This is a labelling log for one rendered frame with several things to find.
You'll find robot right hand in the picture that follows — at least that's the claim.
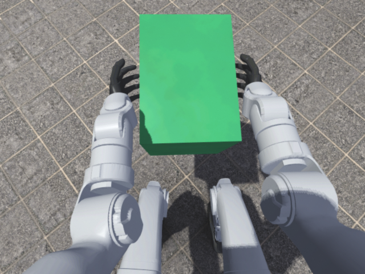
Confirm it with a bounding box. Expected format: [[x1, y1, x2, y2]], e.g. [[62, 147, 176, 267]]
[[235, 54, 262, 99]]

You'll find robot left shin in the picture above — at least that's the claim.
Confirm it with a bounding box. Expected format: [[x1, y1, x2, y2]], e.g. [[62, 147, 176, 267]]
[[139, 181, 161, 198]]

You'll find right robot foot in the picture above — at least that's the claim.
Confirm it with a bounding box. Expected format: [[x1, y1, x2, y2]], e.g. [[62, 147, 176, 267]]
[[207, 202, 222, 253]]

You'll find robot right upper arm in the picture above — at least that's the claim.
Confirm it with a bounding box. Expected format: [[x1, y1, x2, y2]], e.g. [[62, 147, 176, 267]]
[[260, 171, 365, 274]]

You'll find left robot forearm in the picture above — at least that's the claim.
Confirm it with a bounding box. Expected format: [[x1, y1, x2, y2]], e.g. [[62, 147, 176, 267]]
[[70, 92, 138, 233]]

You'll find carton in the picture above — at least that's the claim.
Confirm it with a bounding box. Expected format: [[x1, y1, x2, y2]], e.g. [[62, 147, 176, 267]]
[[139, 14, 242, 156]]

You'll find right robot forearm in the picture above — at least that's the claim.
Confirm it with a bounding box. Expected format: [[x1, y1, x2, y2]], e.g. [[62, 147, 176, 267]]
[[242, 82, 338, 201]]

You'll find robot left hand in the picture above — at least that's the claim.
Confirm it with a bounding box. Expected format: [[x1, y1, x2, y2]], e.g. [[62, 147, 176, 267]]
[[109, 58, 140, 102]]

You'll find robot left upper arm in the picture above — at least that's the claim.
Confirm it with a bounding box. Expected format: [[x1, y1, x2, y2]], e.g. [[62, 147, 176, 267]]
[[22, 192, 143, 274]]

